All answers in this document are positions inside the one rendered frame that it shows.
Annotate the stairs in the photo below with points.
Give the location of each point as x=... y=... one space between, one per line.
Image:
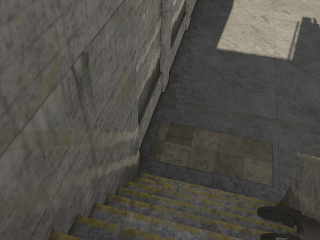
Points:
x=157 y=208

